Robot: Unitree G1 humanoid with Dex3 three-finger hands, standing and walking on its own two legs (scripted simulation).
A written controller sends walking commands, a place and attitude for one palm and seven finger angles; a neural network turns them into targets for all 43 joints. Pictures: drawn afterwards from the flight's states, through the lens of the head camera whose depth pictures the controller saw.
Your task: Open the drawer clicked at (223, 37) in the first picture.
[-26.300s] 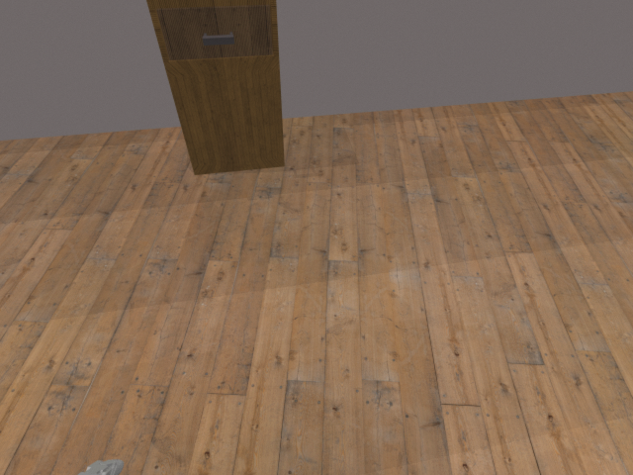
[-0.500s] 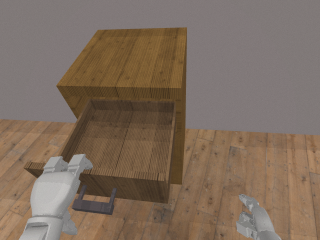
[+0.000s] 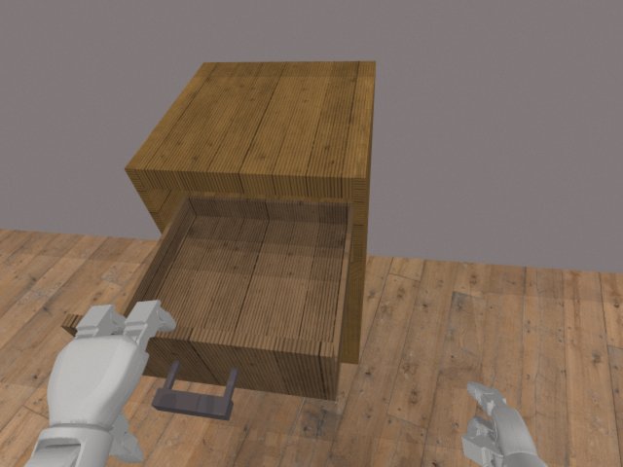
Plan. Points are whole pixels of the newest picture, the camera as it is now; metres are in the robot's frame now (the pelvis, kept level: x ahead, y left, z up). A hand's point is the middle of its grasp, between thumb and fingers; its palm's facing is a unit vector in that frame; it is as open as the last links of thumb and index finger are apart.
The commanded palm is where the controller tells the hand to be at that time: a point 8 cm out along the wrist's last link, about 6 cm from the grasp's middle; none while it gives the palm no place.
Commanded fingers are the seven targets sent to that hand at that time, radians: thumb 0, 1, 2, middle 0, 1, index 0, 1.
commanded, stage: draw the hand back to the body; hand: left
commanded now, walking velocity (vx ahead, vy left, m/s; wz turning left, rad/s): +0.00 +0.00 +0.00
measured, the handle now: (198, 387) +0.23 +0.23 -0.10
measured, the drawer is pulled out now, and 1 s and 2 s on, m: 0.30 0.30 0.30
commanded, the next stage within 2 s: step back with the hand held close in 1.44 s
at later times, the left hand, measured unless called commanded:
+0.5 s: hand (111, 365) +0.18 +0.25 +0.09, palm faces +0.13 -0.42 -0.90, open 13.8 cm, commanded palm +0.14 +0.27 +0.15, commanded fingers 0.00 -0.36 0.36 -0.29 -1.11 -0.29 -1.11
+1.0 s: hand (98, 326) +0.20 +0.24 +0.16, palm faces +0.38 -0.82 -0.42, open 10.8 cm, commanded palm +0.14 +0.29 +0.18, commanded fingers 0.00 0.51 0.74 -0.23 -0.55 -0.23 -0.55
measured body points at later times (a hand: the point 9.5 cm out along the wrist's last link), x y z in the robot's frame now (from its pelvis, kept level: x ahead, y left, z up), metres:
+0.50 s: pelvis +0.01 +0.01 +0.01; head +0.02 -0.02 +0.46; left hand +0.17 +0.27 +0.14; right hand +0.22 -0.19 -0.09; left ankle -0.07 +0.10 -0.73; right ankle +0.06 -0.10 -0.73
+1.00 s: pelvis +0.02 +0.00 +0.01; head +0.03 -0.01 +0.46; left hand +0.17 +0.28 +0.18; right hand +0.22 -0.20 -0.07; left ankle -0.07 +0.10 -0.73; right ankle +0.06 -0.10 -0.73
